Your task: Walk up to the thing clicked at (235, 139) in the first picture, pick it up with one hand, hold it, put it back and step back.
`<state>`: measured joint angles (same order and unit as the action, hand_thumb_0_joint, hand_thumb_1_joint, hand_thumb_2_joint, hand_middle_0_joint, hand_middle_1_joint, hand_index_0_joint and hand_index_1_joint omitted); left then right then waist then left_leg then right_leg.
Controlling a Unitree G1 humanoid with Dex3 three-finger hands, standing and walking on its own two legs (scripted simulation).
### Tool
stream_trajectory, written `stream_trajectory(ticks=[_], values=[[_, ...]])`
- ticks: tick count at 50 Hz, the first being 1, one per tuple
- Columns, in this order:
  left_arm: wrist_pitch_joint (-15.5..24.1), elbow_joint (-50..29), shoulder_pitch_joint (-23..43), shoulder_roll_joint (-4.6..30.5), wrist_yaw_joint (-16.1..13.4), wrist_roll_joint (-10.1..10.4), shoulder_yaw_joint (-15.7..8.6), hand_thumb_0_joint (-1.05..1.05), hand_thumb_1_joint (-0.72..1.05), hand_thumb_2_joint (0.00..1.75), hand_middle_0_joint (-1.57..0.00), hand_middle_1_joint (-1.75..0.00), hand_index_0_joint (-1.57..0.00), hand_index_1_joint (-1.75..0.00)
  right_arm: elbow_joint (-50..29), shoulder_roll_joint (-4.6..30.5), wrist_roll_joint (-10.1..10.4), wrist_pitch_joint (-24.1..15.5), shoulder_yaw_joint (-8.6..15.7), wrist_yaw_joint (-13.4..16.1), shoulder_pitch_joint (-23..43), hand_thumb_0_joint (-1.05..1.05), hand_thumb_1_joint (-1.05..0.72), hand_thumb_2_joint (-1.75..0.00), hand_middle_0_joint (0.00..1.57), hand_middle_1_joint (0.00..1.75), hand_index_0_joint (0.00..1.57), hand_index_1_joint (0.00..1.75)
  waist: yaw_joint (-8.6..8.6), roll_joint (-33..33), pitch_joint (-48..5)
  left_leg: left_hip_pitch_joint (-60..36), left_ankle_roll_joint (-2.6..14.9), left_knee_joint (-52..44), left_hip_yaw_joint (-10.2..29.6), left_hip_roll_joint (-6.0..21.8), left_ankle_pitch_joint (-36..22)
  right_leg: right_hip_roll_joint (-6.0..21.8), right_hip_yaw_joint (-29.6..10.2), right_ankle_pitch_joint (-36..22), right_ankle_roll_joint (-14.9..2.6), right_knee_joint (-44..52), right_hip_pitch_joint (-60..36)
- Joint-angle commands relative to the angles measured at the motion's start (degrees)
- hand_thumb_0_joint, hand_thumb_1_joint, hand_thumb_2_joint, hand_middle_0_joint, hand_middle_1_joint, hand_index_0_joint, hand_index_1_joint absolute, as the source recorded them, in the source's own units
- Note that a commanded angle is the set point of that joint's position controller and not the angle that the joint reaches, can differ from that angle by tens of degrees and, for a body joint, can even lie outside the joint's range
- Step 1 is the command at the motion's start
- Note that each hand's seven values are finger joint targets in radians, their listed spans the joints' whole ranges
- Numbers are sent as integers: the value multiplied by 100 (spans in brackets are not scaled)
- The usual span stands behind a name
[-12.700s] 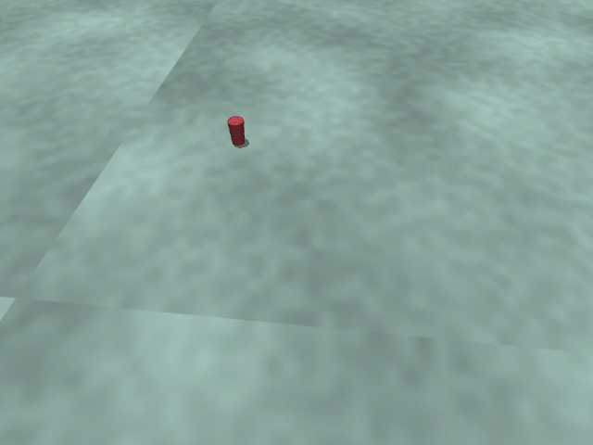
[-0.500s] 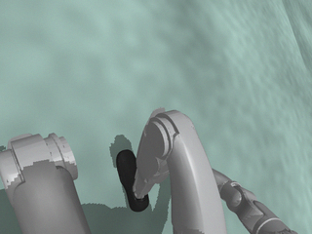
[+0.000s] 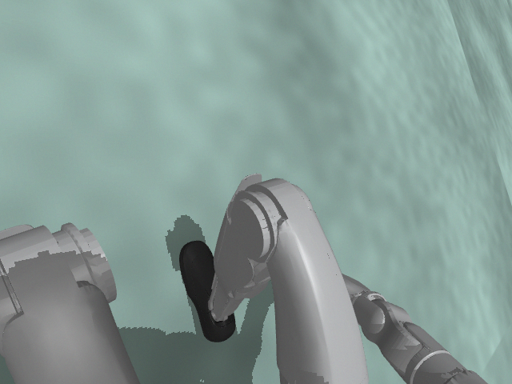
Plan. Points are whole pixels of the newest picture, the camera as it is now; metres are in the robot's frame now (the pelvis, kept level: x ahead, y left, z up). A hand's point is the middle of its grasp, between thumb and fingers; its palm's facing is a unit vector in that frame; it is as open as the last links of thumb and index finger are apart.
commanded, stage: close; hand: left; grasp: from the side
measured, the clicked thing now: out of the picture +0.45 +0.32 -0.21
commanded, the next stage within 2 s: settle in 0.26 s
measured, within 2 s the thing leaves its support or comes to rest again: leaves its support in 0.52 s
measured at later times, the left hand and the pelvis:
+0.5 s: hand out of the picture +0.43 +0.31 -0.19, palm faces +0.50 -0.87 -0.02, open 11.1 cm; pelvis +0.00 +0.00 +0.00, yaw +0 degrees
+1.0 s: hand out of the picture +0.42 +0.35 -0.10, palm faces +0.47 -0.88 -0.01, open 11.4 cm; pelvis +0.01 +0.00 +0.02, yaw +2 degrees
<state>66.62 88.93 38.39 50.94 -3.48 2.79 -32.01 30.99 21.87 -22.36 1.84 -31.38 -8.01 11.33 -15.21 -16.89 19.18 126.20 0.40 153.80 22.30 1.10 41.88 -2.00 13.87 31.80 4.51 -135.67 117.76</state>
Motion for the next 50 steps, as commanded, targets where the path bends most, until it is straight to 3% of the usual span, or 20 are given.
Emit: stream_trajectory(ticks=[1, 3, 7, 12, 18, 25, 29, 33, 37, 38, 40, 43, 44, 45, 47, 48, 50], values=[[403, -643, 994, 969, -45, -29, -7, 0, 34, 64, -59, -58, -58, -58, -35, 2192, -4, 151, 729, 88, -148, 0, -87, -89, 20, 30, 20, 30, -716, 3445, -2953, -2268, -296, -2329, -325, 389, -805, -220, 769, -709, -410, 630, -1351], [380, -640, 1025, 996, -58, -3, -9, 0, 41, 69, -64, -63, -62, -63, -40, 2146, -2, 147, 702, 89, -138, 0, -87, -89, 20, 30, 20, 30, -712, 3294, -3029, -2132, -232, -2207, -410, 357, -806, -243, 714, -744, -394, 717, -1503], [376, -694, 1107, 1083, -57, 79, -35, 0, 34, 83, -80, -82, -80, -83, -1, 2146, 2, 148, 663, 109, -176, 0, -88, -90, 20, 30, 20, 30, -751, 3247, -3188, -2132, -192, -2076, -468, 356, -978, -269, 686, -923, -378, 760, -1667], [337, -655, 1188, 1149, -75, -9, -41, 0, 38, 102, -96, -102, -96, -103, -4, 2176, 4, 203, 667, 113, -191, 0, -88, -90, 20, 30, 20, 30, -768, 3461, -3061, -2270, -260, -2247, -361, 406, -947, -245, 725, -836, -410, 681, -1526], [340, -644, 1226, 1292, -82, 54, -181, 0, 35, 115, -110, -119, -110, -120, -37, 2168, -17, 253, 626, 120, -214, 0, -89, -90, 20, 30, 20, 30, -773, 3361, -3173, -2187, -213, -2155, -433, 391, -882, -276, 694, -783, -403, 788, -1658], [280, -944, 1222, 1339, -1, 86, -212, 0, 25, 124, -114, -128, -113, -131, -1, 2144, 8, 251, 657, 142, -275, 0, -91, -91, 20, 30, 20, 30, -714, 3413, -3401, -2255, -196, -2075, -513, 383, -1127, -282, 656, -1009, -398, 796, -1858], [168, -1287, 1191, 1374, 54, 102, -266, 0, 19, 127, -119, -134, -117, -137, 0, 2166, 67, 261, 767, 136, -326, 0, -92, -91, 20, 30, 20, 30, -594, 3554, -3407, -2216, -208, -2214, -540, 377, -868, -262, 651, -785, -423, 806, -1713], [-25, -1743, 1169, 1232, 147, 91, -263, 0, 16, 130, -124, -139, -122, -142, 29, 2104, 130, 264, 921, 127, -433, 0, -92, -91, 20, 30, 20, 30, -491, 3761, -3652, -2439, -257, -2303, -582, 375, -1047, -230, 613, -867, -454, 758, -1600], [-300, -2174, 1166, 866, 251, 99, -69, 0, 18, 133, -128, -144, -127, -146, 64, 2041, 246, 277, 1138, 104, -591, 0, -91, -91, 20, 30, 20, 30, -436, 3892, -3748, -2424, -275, -2452, -626, 341, -1041, -182, 555, -867, -483, 748, -1472], [-366, -2309, 1019, 853, 264, 130, -142, 0, 18, 134, -127, -143, -126, -146, 63, 2018, 296, 273, 1201, 99, -623, 0, -91, -91, 20, 30, 20, 30, -318, 3847, -3809, -2439, -272, -2479, -651, 334, -1064, -174, 519, -865, -493, 756, -1427], [-519, -2684, 1137, 776, 338, 171, -45, 0, 19, 133, -128, -144, -128, -146, 88, 1993, 369, 274, 1344, 105, -749, 0, -91, -91, 20, 30, 20, 30, -289, 3888, -4019, -2379, -232, -2468, -768, 298, -977, -159, 421, -827, -501, 834, -1471], [-777, -3037, 1100, 352, 470, 218, 222, 0, 20, 134, -131, -146, -130, -148, 88, 1936, 521, 258, 1546, 101, -852, 0, -90, -90, 20, 30, 20, 30, -232, 3872, -4007, -2346, -224, -2656, -770, 276, -778, -110, 377, -676, -526, 864, -1198], [-876, -3172, 1109, 476, 475, 214, 78, 0, 19, 134, -132, -146, -132, -149, 99, 1916, 565, 265, 1619, 107, -952, 0, -90, -90, 20, 30, 20, 30, -143, 3914, -4151, -2433, -228, -2705, -784, 275, -791, -96, 337, -678, -540, 878, -1156], [-938, -3414, 1212, 362, 509, 223, 226, 0, 18, 133, -132, -145, -131, -148, 112, 1876, 613, 264, 1667, 103, -988, 0, -90, -90, 20, 30, 20, 30, -127, 3993, -4227, -2422, -225, -2741, -805, 256, -762, -82, 304, -663, -552, 869, -1121], [-1140, -3520, 980, 167, 570, 281, 201, 0, 18, 131, -132, -145, -133, -147, 96, 1838, 715, 262, 1815, 100, -1114, 0, -90, -90, 20, 30, 20, 30, -6, 3976, -4384, -2505, -232, -2835, -823, 228, -865, -46, 259, -698, -568, 839, -1016], [-1204, -3769, 1135, 77, 615, 299, 319, 0, 15, 131, -131, -144, -130, -147, 99, 1755, 772, 252, 1866, 101, -1137, 0, -90, -90, 20, 30, 20, 30, 14, 3941, -4443, -2386, -198, -2843, -882, 212, -730, -39, 197, -595, -582, 895, -977], [-1405, -3759, 934, -81, 656, 378, 231, 0, 14, 131, -132, -145, -131, -147, 69, 1680, 898, 248, 1976, 107, -1262, 0, -90, -90, 20, 30, 20, 30, 131, 3778, -4443, -2235, -165, -2911, -941, 164, -592, -22, 152, -507, -588, 959, -927]])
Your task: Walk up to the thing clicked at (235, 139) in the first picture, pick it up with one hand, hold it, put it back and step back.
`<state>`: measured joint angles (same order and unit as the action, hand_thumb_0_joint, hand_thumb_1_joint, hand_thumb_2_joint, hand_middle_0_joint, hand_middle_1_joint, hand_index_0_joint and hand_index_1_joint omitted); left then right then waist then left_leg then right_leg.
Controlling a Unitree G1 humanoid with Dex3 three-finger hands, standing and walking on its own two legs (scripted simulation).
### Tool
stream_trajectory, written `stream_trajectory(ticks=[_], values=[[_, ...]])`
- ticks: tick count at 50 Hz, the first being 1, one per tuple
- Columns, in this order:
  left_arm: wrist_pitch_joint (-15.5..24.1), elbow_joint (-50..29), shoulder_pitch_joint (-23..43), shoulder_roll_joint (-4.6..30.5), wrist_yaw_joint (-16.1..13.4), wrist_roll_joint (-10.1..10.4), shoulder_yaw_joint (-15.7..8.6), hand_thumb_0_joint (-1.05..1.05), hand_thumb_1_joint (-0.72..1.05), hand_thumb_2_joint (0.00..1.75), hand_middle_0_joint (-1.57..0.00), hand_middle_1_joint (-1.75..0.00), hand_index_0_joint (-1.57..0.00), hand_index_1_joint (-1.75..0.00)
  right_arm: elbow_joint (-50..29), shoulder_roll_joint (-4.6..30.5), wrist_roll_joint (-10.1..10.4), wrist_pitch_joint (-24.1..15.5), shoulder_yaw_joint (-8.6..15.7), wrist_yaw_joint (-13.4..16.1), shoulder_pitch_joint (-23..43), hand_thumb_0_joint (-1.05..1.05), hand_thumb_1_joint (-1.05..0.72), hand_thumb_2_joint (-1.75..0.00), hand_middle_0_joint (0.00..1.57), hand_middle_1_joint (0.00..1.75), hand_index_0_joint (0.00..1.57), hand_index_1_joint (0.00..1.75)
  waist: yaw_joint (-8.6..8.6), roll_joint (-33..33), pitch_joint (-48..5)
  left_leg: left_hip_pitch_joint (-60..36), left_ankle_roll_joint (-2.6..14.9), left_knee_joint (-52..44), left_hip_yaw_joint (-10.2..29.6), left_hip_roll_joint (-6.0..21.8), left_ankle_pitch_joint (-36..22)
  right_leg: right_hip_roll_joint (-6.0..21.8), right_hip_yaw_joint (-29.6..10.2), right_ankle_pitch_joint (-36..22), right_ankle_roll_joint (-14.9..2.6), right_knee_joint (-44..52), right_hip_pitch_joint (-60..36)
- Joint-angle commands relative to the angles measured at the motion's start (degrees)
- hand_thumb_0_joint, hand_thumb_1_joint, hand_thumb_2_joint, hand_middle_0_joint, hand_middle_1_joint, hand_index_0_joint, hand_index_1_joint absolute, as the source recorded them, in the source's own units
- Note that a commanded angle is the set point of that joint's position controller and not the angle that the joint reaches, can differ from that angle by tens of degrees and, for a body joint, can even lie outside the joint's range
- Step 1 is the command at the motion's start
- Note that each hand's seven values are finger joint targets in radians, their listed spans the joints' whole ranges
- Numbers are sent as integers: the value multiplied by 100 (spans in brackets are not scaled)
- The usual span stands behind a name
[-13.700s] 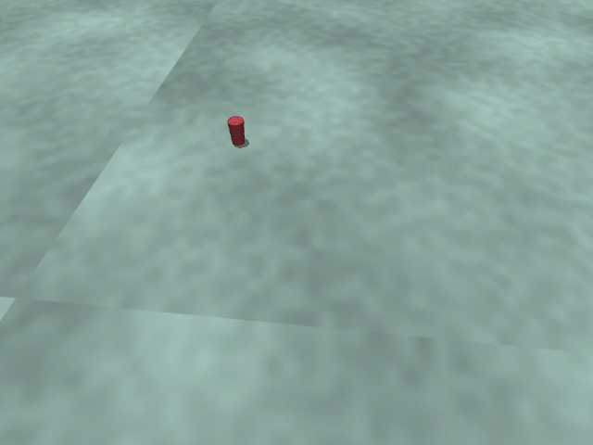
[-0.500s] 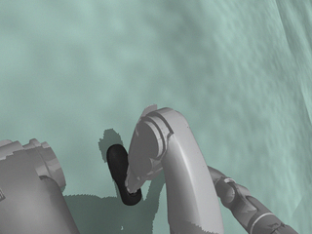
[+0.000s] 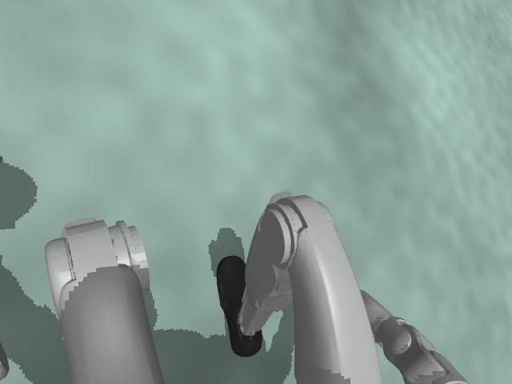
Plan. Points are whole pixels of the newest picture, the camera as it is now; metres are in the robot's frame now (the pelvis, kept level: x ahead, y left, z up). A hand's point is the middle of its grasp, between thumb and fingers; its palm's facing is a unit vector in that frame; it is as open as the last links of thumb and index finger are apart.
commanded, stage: settle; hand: left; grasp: from the side
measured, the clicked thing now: out of the picture +0.43 +0.33 -0.14
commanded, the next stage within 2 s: lift in 1.36 s
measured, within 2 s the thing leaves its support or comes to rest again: neither
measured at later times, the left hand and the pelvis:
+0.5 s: hand out of the picture +0.42 +0.34 -0.02, palm faces +0.42 -0.91 -0.05, open 11.3 cm; pelvis +0.02 -0.01 +0.03, yaw +6 degrees
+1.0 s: hand out of the picture +0.42 +0.33 +0.02, palm faces +0.44 -0.90 -0.04, open 11.4 cm; pelvis +0.02 -0.02 +0.06, yaw +9 degrees
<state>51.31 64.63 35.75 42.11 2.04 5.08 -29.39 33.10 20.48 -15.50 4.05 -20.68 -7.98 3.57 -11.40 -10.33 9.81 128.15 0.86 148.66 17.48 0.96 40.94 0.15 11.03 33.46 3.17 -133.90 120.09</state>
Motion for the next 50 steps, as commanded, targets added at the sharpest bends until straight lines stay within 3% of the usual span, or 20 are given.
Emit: stream_trajectory(ticks=[1, 5, 6, 8, 10, 13, 14, 17, 18, 21, 22, 26, 28, 30, 33, 35, 37, 43, 46, 50], values=[[46, -1334, 1225, 724, 143, 157, 60, 0, 16, 131, -131, -144, -131, -146, -119, 1798, 266, 23, 957, 103, -511, 0, -90, -90, 20, 30, 20, 30, -249, 3116, -3429, -2300, -191, -2423, -493, 152, -356, -223, 404, -567, -460, 795, -1072], [-274, -1427, 1170, 443, 252, 150, 197, 0, 9, 128, -127, -142, -128, -144, -127, 1637, 450, 8, 1139, 132, -599, 0, -90, -90, 20, 30, 20, 30, -123, 2877, -3494, -2192, -133, -2615, -585, 103, -63, -165, 268, -275, -473, 922, -914], [-324, -1665, 1217, 521, 271, 170, 60, 0, 11, 128, -127, -142, -128, -144, -130, 1645, 483, 5, 1211, 144, -699, 0, -89, -90, 20, 30, 20, 30, -80, 2878, -3621, -2338, -140, -2636, -587, 108, -179, -160, 250, -359, -476, 943, -927], [-438, -1663, 1239, 243, 334, 198, 249, 0, 9, 127, -127, -141, -127, -143, -163, 1564, 551, 8, 1291, 158, -732, 0, -89, -90, 20, 30, 20, 30, -91, 2838, -3858, -2377, -127, -2668, -652, 76, -161, -131, 189, -306, -491, 966, -898], [-483, -2001, 1304, 437, 347, 220, 75, 0, 10, 126, -126, -141, -127, -142, -122, 1522, 608, 0, 1364, 182, -856, 0, -90, -90, 20, 30, 20, 30, 63, 2940, -4125, -2527, -134, -2738, -712, 52, -326, -110, 130, -384, -505, 989, -1006], [-575, -2177, 1471, 447, 383, 219, 34, 0, 8, 125, -125, -139, -125, -141, -96, 1411, 685, 5, 1455, 227, -955, 0, -90, -90, 20, 30, 20, 30, 84, 2799, -4371, -2501, -103, -2713, -834, 29, -515, -96, 17, -480, -513, 1055, -1110], [-619, -2057, 1381, 218, 429, 255, 132, 0, 8, 125, -124, -139, -124, -141, -109, 1374, 703, 10, 1472, 237, -962, 0, -90, -90, 20, 30, 20, 30, 35, 2760, -4382, -2491, -95, -2736, -873, 8, -552, -78, -10, -495, -503, 1110, -1189], [-667, -2354, 1535, 458, 519, 283, -54, 0, 1, 123, -124, -138, -124, -140, 3, 1316, 766, -19, 1604, 293, -1105, 0, -90, -90, 20, 30, 20, 30, 182, 2693, -4671, -2538, -71, -2676, -1029, -12, -670, -92, -113, -515, -519, 1166, -1253], [-707, -2164, 1349, 230, 587, 335, 34, 0, 1, 122, -124, -137, -124, -140, -23, 1291, 793, -23, 1601, 300, -1073, 0, -90, -90, 20, 30, 20, 30, 184, 2713, -4689, -2546, -76, -2737, -1040, -27, -754, -57, -126, -576, -521, 1154, -1297], [-807, -2175, 1397, 291, 658, 371, -82, 0, -1, 121, -122, -136, -122, -138, 13, 1217, 858, -40, 1686, 341, -1233, 0, -90, -90, 20, 30, 20, 30, 231, 2469, -4908, -2432, -40, -2688, -1146, -48, -819, -59, -191, -600, -507, 1237, -1503], [-854, -1987, 1269, 114, 690, 374, -29, 0, -1, 121, -120, -135, -120, -137, 2, 1199, 876, -43, 1698, 346, -1237, 0, -90, -90, 20, 30, 20, 30, 222, 2369, -4814, -2355, -38, -2732, -1163, -58, -839, -43, -198, -610, -501, 1278, -1536], [-973, -2200, 1386, 200, 755, 397, -158, 0, -5, 119, -120, -134, -120, -136, -4, 1144, 947, -65, 1805, 392, -1281, 0, -90, -90, 20, 30, 20, 30, 365, 2294, -5117, -2376, -17, -2750, -1273, -77, -932, -24, -300, -653, -497, 1350, -1719], [-1050, -1967, 1227, 21, 767, 405, -158, 0, -2, 120, -119, -134, -119, -136, -29, 1116, 970, -82, 1840, 399, -1332, 0, -91, -90, 20, 30, 20, 30, 326, 2166, -4963, -2275, -3, -2789, -1290, -85, -902, -14, -303, -627, -482, 1416, -1738], [-1063, -2127, 1347, 193, 751, 395, -280, 0, -4, 120, -120, -134, -120, -136, -24, 1090, 1001, -108, 1887, 422, -1310, 0, -91, -90, 20, 30, 20, 30, 429, 2112, -5077, -2242, 14, -2802, -1340, -91, -842, -12, -359, -542, -484, 1461, -1769], [-1100, -2307, 1478, 201, 787, 367, -286, 0, -4, 120, -120, -134, -120, -136, -10, 1039, 1014, -130, 1954, 448, -1360, 0, -91, -90, 20, 30, 20, 30, 436, 1951, -5154, -2113, 58, -2787, -1424, -97, -772, -11, -455, -497, -451, 1594, -1967], [-1178, -2080, 1351, -68, 786, 354, -149, 0, -6, 120, -120, -134, -120, -137, -10, 992, 1020, -152, 1965, 463, -1345, 0, -91, -90, 20, 30, 20, 30, 383, 1978, -5046, -2162, 47, -2860, -1436, -89, -768, -2, -458, -483, -457, 1633, -1937], [-1170, -2306, 1521, 64, 731, 352, -286, 0, -4, 120, -120, -133, -119, -135, -4, 1026, 1045, -165, 2020, 475, -1356, 0, -91, -90, 20, 30, 20, 30, 443, 2084, -5114, -2352, 27, -2997, -1401, -87, -742, 11, -430, -422, -484, 1627, -1790], [-1170, -2320, 1558, -15, 711, 289, -232, 0, -3, 122, -123, -135, -122, -138, 33, 1016, 1075, -196, 2096, 509, -1408, 0, -91, -90, 20, 30, 20, 30, 482, 2276, -5112, -2716, -18, -3240, -1351, -75, -725, 46, -427, -353, -526, 1645, -1570], [-1196, -2316, 1693, -201, 722, 318, -111, 0, -2, 124, -124, -136, -123, -139, 19, 999, 1091, -228, 2130, 521, -1435, 0, -91, -91, 20, 30, 20, 30, 393, 2237, -5171, -2770, -10, -3259, -1366, -84, -712, 56, -449, -364, -519, 1716, -1581], [-1187, -2303, 1696, -84, 682, 278, -194, 0, -1, 126, -126, -139, -126, -141, 42, 944, 1087, -245, 2140, 532, -1482, 0, -91, -90, 20, 30, 20, 30, 458, 2101, -5317, -2742, 14, -3271, -1423, -101, -829, 54, -495, -436, -509, 1783, -1815]])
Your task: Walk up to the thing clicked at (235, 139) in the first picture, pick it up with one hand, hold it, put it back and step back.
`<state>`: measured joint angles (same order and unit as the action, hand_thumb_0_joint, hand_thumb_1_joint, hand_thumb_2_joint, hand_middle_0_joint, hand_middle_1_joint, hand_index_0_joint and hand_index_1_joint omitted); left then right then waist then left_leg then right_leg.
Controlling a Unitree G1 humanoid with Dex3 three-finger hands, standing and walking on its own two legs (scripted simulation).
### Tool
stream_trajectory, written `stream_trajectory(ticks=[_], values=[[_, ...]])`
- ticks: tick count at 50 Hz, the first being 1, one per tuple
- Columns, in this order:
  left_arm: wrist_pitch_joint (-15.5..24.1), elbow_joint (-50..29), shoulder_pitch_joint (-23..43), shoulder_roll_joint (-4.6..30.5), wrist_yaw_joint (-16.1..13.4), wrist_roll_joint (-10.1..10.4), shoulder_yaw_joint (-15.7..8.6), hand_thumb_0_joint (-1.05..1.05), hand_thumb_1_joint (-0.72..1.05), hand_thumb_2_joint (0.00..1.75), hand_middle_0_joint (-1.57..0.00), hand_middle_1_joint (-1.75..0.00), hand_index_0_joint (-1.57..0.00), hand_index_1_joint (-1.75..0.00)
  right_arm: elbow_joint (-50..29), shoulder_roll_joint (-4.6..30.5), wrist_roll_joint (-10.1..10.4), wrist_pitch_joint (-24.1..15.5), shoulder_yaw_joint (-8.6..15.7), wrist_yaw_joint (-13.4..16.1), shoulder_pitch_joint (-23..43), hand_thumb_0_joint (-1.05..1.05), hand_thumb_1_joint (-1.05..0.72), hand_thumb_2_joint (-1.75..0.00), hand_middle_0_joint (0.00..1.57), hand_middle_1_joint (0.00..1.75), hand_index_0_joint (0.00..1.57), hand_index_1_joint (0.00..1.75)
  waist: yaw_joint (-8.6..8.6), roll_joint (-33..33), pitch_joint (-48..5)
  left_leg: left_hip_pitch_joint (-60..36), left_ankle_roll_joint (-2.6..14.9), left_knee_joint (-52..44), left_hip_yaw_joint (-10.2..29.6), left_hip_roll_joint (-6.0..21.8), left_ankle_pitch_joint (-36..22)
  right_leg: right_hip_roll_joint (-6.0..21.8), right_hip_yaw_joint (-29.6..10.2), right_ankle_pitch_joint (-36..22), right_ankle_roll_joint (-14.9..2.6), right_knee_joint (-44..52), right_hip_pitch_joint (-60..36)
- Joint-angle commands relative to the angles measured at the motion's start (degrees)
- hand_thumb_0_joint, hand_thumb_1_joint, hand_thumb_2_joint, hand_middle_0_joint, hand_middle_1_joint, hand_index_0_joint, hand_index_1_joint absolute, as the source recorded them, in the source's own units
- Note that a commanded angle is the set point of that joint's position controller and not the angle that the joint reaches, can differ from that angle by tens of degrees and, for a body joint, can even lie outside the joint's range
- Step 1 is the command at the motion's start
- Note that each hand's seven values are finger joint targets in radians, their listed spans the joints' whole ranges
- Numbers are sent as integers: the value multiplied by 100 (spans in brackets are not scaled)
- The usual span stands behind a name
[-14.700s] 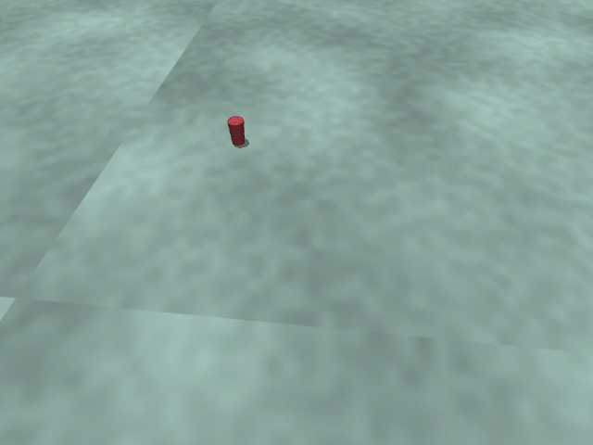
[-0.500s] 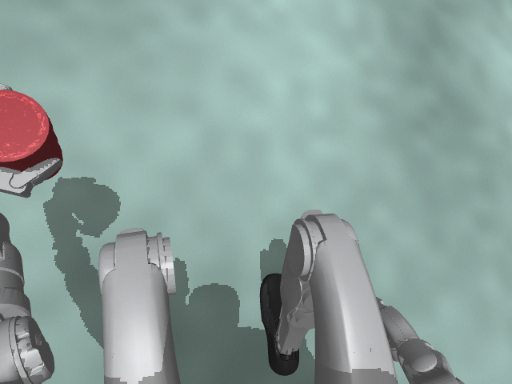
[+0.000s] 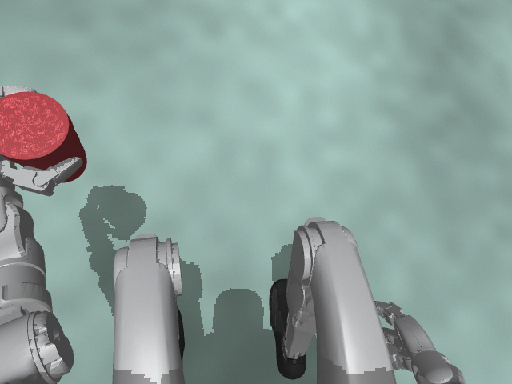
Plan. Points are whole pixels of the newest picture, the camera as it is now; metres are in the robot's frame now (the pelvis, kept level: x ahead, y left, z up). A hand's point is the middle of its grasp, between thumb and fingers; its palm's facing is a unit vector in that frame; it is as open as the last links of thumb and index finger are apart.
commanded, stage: settle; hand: left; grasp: from the side
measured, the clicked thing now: (47, 146) +0.45 +0.28 -0.06
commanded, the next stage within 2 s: lift in 0.36 s
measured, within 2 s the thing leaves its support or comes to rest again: neither
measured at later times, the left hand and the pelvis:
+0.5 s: hand (31, 128) +0.45 +0.28 -0.01, palm faces +0.31 -0.95 -0.03, open 11.4 cm; pelvis +0.00 +0.00 +0.01, yaw +1 degrees
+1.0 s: hand (2, 110) +0.44 +0.27 +0.07, palm faces +0.27 -0.96 -0.03, open 11.4 cm; pelvis +0.01 +0.00 +0.07, yaw +2 degrees
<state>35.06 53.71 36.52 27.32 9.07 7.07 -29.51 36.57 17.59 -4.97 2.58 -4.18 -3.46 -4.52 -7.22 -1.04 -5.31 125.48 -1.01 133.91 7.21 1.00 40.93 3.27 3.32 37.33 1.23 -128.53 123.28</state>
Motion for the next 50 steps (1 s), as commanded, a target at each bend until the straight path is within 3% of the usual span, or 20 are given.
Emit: stream_trajectory(ticks=[1, 5, 7, 9, 15, 16, 17, 18, 20, 23, 25, 28, 31, 36, 40, 44, 46, 47, 50], values=[[425, -1128, 1617, 1278, -19, 66, -104, 0, -2, 127, -126, -139, -125, -142, -272, 1199, 16, -109, 493, 76, -724, 0, -91, -91, 20, 30, 20, 30, -22, 1124, -3811, -2504, 206, -1760, -419, -95, -883, -266, 261, -874, -303, 1286, -2197], [408, -969, 1629, 1210, -66, 41, -122, 0, 1, 127, -125, -138, -125, -141, -262, 1195, 8, -121, 492, 83, -754, 0, -91, -90, 20, 30, 20, 30, -26, 1122, -3607, -2415, 204, -1820, -424, -106, -943, -246, 248, -926, -305, 1330, -2189], [419, -988, 1642, 1387, -98, -17, -229, 0, 0, 128, -125, -139, -125, -142, -239, 1186, -4, -102, 513, 88, -825, 0, -91, -90, 20, 30, 20, 30, 24, 1005, -3805, -2492, 216, -1800, -463, -105, -999, -257, 217, -949, -293, 1383, -2363], [422, -941, 1625, 1216, -82, -38, -129, 0, -3, 128, -125, -139, -124, -142, -239, 1144, -18, -104, 515, 70, -792, 0, -91, -90, 20, 30, 20, 30, -14, 977, -3750, -2462, 221, -1837, -466, -103, -945, -265, 215, -908, -291, 1412, -2365], [417, -1052, 1847, 1356, -143, -79, -197, 0, -1, 128, -123, -137, -123, -140, -194, 1151, -21, -97, 536, 78, -856, 0, -91, -90, 20, 30, 20, 30, 36, 1120, -3856, -2628, 202, -1897, -468, -103, -999, -257, 207, -925, -319, 1404, -2302], [380, -719, 1607, 1162, -123, -77, -121, 0, 0, 127, -123, -136, -122, -139, -219, 1161, -12, -88, 524, 77, -819, 0, -91, -90, 20, 30, 20, 30, -4, 1059, -3729, -2634, 196, -1948, -435, -108, -987, -243, 234, -913, -321, 1399, -2219], [420, -1078, 1905, 1239, -132, -72, -114, 0, -1, 128, -122, -136, -121, -139, -208, 1166, -3, -88, 527, 74, -824, 0, -90, -90, 20, 30, 20, 30, 9, 1219, -3705, -2730, 176, -2022, -407, -98, -932, -242, 246, -858, -339, 1368, -2072], [414, -937, 1856, 1174, -138, -80, -104, 0, 0, 128, -121, -136, -121, -139, -209, 1179, -11, -79, 534, 76, -825, 0, -90, -90, 20, 30, 20, 30, -14, 1285, -3687, -2806, 163, -2069, -372, -98, -881, -229, 256, -829, -340, 1370, -2025], [419, -973, 1910, 1382, -182, -121, -191, 0, 1, 128, -122, -135, -121, -138, -210, 1175, 4, -85, 561, 87, -800, 0, -90, -90, 20, 30, 20, 30, 47, 1215, -3748, -2755, 187, -2093, -391, -102, -686, -244, 239, -666, -333, 1419, -2060], [452, -1031, 2023, 1223, -178, -70, -82, 0, 0, 128, -122, -136, -122, -139, -205, 1095, 1, -106, 539, 75, -838, 0, -91, -90, 20, 30, 20, 30, -21, 1051, -3749, -2530, 223, -2055, -480, -127, -590, -259, 201, -610, -309, 1549, -2274], [423, -828, 1821, 1220, -161, -84, -54, 0, -4, 119, -128, -143, -131, -142, -225, 1134, 22, -124, 561, 93, -796, 0, -94, -91, 20, 30, 20, 30, 0, 1081, -3671, -2611, 229, -2098, -482, -117, -561, -251, 206, -572, -306, 1582, -2209], [466, -1311, 2061, 1443, -103, -45, -189, 0, -1, 120, -129, -144, -133, -143, -181, 1172, 37, -102, 591, 107, -916, 0, -94, -91, 20, 30, 20, 30, 89, 1281, -4145, -3023, 174, -2138, -451, -111, -999, -227, 189, -915, -337, 1481, -2309], [358, -1261, 1879, 1283, 11, 1, -72, 0, -4, 121, -129, -145, -132, -144, -196, 1139, 91, -106, 610, 126, -956, 0, -94, -91, 20, 30, 20, 30, 37, 1233, -4089, -3019, 191, -2189, -472, -108, -1095, -224, 168, -983, -333, 1566, -2413], [194, -1459, 1582, 1279, 39, 76, -145, 0, -7, 122, -129, -145, -132, -144, -311, 1102, 183, -115, 681, 167, -909, 0, -94, -91, 20, 30, 20, 30, 193, 1021, -4055, -2956, 236, -2426, -512, -117, -730, -221, 124, -672, -317, 1870, -2658], [23, -1807, 1411, 985, 92, 194, 80, 0, -5, 120, -128, -143, -132, -142, -430, 1088, 283, -170, 723, 212, -848, 0, -94, -90, 20, 30, 20, 30, 163, 1005, -3975, -3079, 244, -2669, -468, -112, -483, -214, 113, -510, -319, 2109, -2711], [-144, -2320, 1356, 891, 46, 256, 163, 0, -8, 119, -126, -142, -130, -141, -512, 1029, 365, -217, 765, 270, -885, 0, -94, -90, 20, 30, 20, 30, 176, 949, -4017, -3274, 244, -2914, -445, -102, -567, -212, 64, -584, -315, 2395, -2988], [-253, -2476, 1072, 894, -39, 262, 113, 0, -9, 119, -127, -143, -130, -141, -559, 987, 404, -236, 783, 301, -880, 0, -94, -90, 20, 30, 20, 30, 278, 926, -4153, -3511, 231, -3015, -455, -95, -782, -215, 27, -731, -325, 2527, -3166], [-288, -2647, 1103, 722, -60, 263, 258, 0, -7, 119, -126, -142, -130, -141, -574, 947, 410, -237, 786, 308, -880, 0, -94, -90, 20, 30, 20, 30, 226, 954, -4152, -3593, 226, -3080, -447, -89, -850, -208, 23, -801, -326, 2587, -3244], [-464, -2871, 768, 561, -167, 280, 325, 0, -5, 119, -124, -141, -128, -139, -597, 920, 462, -256, 818, 347, -846, 0, -93, -90, 20, 30, 20, 30, 302, 993, -4029, -3964, 201, -3345, -382, -75, -954, -196, 6, -882, -341, 2773, -3276]])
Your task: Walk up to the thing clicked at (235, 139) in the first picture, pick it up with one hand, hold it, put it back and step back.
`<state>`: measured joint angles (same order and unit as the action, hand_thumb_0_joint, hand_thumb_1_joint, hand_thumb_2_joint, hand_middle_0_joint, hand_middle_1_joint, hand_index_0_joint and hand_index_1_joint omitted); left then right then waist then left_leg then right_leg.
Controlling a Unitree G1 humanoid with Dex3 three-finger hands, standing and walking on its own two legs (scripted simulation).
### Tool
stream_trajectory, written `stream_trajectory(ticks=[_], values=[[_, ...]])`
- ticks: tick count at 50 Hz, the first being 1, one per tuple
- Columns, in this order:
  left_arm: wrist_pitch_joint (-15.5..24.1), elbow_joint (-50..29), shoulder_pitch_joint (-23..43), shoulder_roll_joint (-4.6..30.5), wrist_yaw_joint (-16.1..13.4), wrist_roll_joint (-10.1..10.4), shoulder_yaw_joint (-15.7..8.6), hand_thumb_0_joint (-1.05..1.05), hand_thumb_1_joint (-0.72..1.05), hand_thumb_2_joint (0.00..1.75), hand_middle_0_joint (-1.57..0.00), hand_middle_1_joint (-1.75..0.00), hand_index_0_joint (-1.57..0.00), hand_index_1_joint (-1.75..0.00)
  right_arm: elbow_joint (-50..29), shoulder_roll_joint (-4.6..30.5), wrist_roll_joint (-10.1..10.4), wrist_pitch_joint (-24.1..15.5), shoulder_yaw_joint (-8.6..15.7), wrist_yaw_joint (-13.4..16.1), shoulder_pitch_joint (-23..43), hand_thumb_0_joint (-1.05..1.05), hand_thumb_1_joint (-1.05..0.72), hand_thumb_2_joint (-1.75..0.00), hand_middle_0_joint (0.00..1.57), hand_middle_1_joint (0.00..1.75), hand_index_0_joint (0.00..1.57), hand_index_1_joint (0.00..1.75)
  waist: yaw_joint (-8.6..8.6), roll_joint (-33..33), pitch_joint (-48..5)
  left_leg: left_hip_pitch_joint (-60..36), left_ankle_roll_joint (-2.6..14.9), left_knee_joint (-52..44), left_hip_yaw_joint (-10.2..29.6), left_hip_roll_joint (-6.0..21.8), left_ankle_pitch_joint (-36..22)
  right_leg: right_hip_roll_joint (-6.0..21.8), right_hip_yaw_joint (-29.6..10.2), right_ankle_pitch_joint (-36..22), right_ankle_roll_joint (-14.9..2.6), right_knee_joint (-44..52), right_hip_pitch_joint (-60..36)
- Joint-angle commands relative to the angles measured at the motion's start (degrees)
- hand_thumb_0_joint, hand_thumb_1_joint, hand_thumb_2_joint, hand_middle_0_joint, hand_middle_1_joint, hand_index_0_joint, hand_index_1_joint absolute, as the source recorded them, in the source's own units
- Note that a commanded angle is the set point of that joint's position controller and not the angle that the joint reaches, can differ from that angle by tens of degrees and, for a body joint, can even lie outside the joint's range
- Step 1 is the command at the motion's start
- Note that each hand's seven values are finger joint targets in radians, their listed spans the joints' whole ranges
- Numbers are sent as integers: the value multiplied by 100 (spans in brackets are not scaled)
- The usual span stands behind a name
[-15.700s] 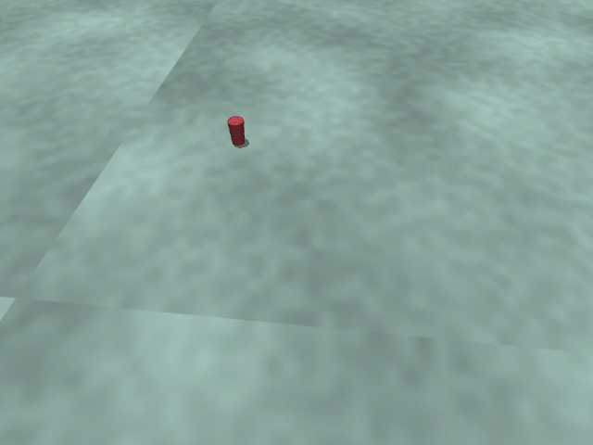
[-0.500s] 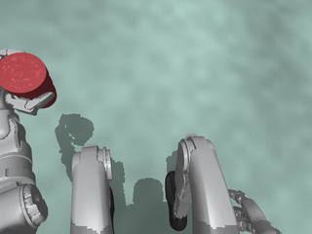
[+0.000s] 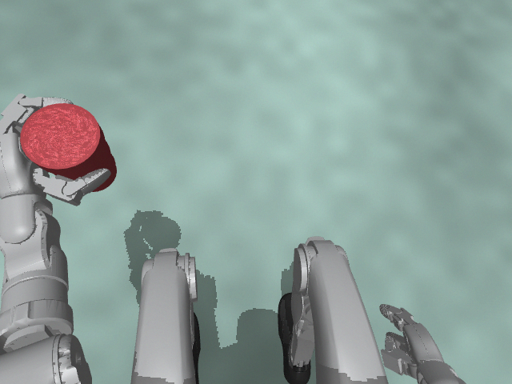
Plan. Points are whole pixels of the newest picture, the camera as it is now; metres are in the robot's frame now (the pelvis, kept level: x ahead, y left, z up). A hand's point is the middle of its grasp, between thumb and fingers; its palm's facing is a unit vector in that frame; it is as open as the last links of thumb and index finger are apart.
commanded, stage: lift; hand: left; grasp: from the side
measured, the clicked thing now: (80, 156) +0.44 +0.25 -0.03
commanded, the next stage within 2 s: hold in 1.64 s
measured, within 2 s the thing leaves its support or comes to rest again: neither
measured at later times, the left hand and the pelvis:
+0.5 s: hand out of the picture +0.41 +0.23 +0.17, palm faces +0.26 -0.97 -0.04, open 11.4 cm; pelvis +0.03 +0.00 +0.15, yaw +1 degrees
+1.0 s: hand out of the picture +0.40 +0.20 +0.28, palm faces +0.25 -0.97 -0.03, open 11.4 cm; pelvis +0.06 +0.00 +0.25, yaw +3 degrees
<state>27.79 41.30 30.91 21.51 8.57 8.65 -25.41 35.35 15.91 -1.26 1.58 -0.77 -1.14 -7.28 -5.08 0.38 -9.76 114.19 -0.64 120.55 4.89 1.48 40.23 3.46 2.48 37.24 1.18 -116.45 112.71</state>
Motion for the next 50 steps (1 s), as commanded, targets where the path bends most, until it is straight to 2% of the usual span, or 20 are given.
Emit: stream_trajectory(ticks=[1, 5, 8, 10, 12, 13, 15, 17, 18, 21, 22, 25, 28, 30, 34, 36, 38, 45, 46, 50], values=[[202, -1726, 1150, 1068, -152, 98, -36, 0, -4, 119, -124, -141, -128, -139, -497, 1064, 97, -158, 504, 123, -581, 0, -93, -90, 20, 30, 20, 30, 78, 806, -3569, -2903, 169, -2067, -160, -116, -936, -224, 81, -915, -328, 1677, -2363], [18, -2373, 917, 987, -273, 153, 38, 0, -6, 117, -124, -140, -128, -138, -593, 997, 176, -184, 503, 158, -471, 0, -93, -90, 20, 30, 20, 30, 174, 830, -3441, -3246, 169, -2502, -78, -98, -710, -210, 63, -765, -322, 2007, -2625], [-159, -2703, 712, 717, -388, 200, 277, 0, -5, 119, -123, -139, -126, -138, -628, 927, 229, -214, 524, 205, -460, 0, -93, -90, 20, 30, 20, 30, 107, 633, -3448, -3515, 178, -2702, -116, -87, -882, -218, 23, -927, -296, 2353, -3054], [-266, -3044, 588, 863, -497, 202, 145, 0, -4, 118, -123, -139, -126, -138, -644, 908, 261, -237, 543, 230, -473, 0, -93, -90, 20, 30, 20, 30, 229, 680, -3549, -3833, 159, -2888, -111, -79, -1043, -221, -5, -1044, -301, 2539, -3298], [-415, -3099, 350, 462, -558, 175, 547, 0, -6, 118, -122, -139, -125, -138, -682, 887, 276, -247, 566, 259, -424, 0, -93, -90, 20, 30, 20, 30, 127, 667, -3349, -4150, 144, -3130, -66, -66, -1013, -220, 4, -1031, -298, 2768, -3362], [-464, -3256, 284, 514, -625, 173, 500, 0, -4, 118, -122, -139, -126, -138, -670, 852, 289, -260, 557, 270, -407, 0, -93, -90, 20, 30, 20, 30, 193, 639, -3276, -4175, 139, -3250, -61, -61, -936, -227, -3, -963, -289, 2883, -3485], [-576, -3345, -149, 570, -731, 165, 396, 0, -6, 118, -122, -139, -125, -138, -700, 813, 308, -260, 557, 295, -412, 0, -93, -90, 20, 30, 20, 30, 301, 525, -3360, -4408, 145, -3406, -96, -63, -1272, -238, -7, -1235, -276, 3087, -3963], [-631, -3684, -221, 485, -768, 209, 503, 0, -10, 119, -123, -140, -126, -139, -736, 782, 329, -282, 560, 321, -410, 0, -93, -90, 20, 30, 20, 30, 262, 457, -3358, -4675, 157, -3624, -115, -62, -1448, -249, -10, -1427, -261, 3348, -4307], [-679, -3753, -488, 256, -789, 225, 710, 0, -9, 118, -123, -139, -126, -138, -767, 752, 335, -295, 540, 320, -382, 0, -93, -90, 20, 30, 20, 30, 244, 527, -3303, -4902, 122, -3817, -56, -56, -1519, -255, 28, -1458, -268, 3410, -4395], [-795, -3781, -716, 262, -919, 198, 708, 0, -6, 118, -123, -139, -127, -138, -732, 725, 355, -330, 545, 382, -432, 0, -93, -90, 20, 30, 20, 30, 248, 352, -3037, -5183, 137, -4068, -97, -47, -1787, -279, 20, -1732, -243, 3784, -4833], [-775, -3869, -685, 315, -949, 183, 666, 0, -7, 118, -123, -139, -127, -138, -711, 693, 342, -328, 518, 388, -405, 0, -93, -90, 20, 30, 20, 30, 249, 407, -2861, -5256, 127, -4205, -75, -43, -1743, -282, 13, -1681, -246, 3865, -4879], [-799, -3711, -758, 10, -972, 150, 971, 0, -10, 118, -124, -139, -127, -138, -694, 620, 331, -383, 496, 421, -445, 0, -93, -90, 20, 30, 20, 30, 149, 302, -2494, -5507, 132, -4491, -96, -32, -1800, -310, 26, -1747, -241, 4212, -5126], [-754, -3633, -771, 81, -963, 116, 956, 0, -11, 116, -123, -137, -126, -136, -663, 597, 319, -454, 475, 429, -434, 0, -93, -90, 20, 30, 20, 30, 254, 307, -2280, -5783, 124, -4793, -119, -38, -1793, -306, 11, -1732, -243, 4505, -5423], [-735, -3583, -834, -172, -943, 95, 1186, 0, -13, 117, -123, -138, -126, -137, -664, 561, 291, -476, 465, 422, -482, 0, -92, -90, 20, 30, 20, 30, 198, 317, -2183, -6026, 114, -4981, -144, -35, -1914, -307, 11, -1859, -240, 4713, -5606], [-684, -3561, -764, -58, -990, 47, 1107, 0, -12, 116, -123, -137, -126, -136, -619, 536, 256, -523, 472, 403, -546, 0, -93, -90, 20, 30, 20, 30, 267, 356, -2141, -6372, 112, -5271, -212, -44, -2136, -306, -15, -2102, -224, 5074, -6133], [-684, -3439, -908, -182, -1011, 15, 1204, 0, -12, 115, -123, -136, -126, -136, -627, 511, 241, -542, 450, 389, -510, 0, -93, -90, 20, 30, 20, 30, 287, 331, -1894, -6497, 107, -5494, -225, -43, -2065, -297, -8, -2043, -224, 5253, -6239], [-630, -3486, -1044, -146, -1074, 11, 1074, 0, -11, 115, -123, -135, -126, -135, -647, 490, 219, -541, 446, 373, -501, 0, -92, -90, 20, 30, 20, 30, 374, 335, -1950, -6662, 94, -5674, -208, -44, -2212, -307, 22, -2147, -228, 5371, -6493], [-513, -3506, -1003, -383, -1135, -57, 1370, 0, -9, 115, -124, -135, -126, -135, -674, 419, 175, -546, 410, 373, -482, 0, -93, -90, 20, 30, 20, 30, 280, 151, -1585, -6878, 121, -6149, -316, -69, -1924, -295, -22, -2019, -171, 5923, -7027], [-502, -3495, -1072, -299, -1153, -76, 1296, 0, -9, 114, -124, -134, -126, -134, -693, 445, 172, -552, 430, 382, -461, 0, -93, -90, 20, 30, 20, 30, 307, 141, -1572, -6901, 123, -6241, -319, -72, -1851, -298, -15, -1949, -173, 5984, -7126], [-475, -3574, -1127, -420, -1192, -84, 1376, 0, -7, 115, -122, -133, -124, -133, -674, 425, 146, -554, 431, 386, -559, 0, -92, -90, 20, 30, 20, 30, 297, 157, -1685, -7318, 95, -6398, -309, -62, -2340, -330, 24, -2396, -179, 6099, -7403]])
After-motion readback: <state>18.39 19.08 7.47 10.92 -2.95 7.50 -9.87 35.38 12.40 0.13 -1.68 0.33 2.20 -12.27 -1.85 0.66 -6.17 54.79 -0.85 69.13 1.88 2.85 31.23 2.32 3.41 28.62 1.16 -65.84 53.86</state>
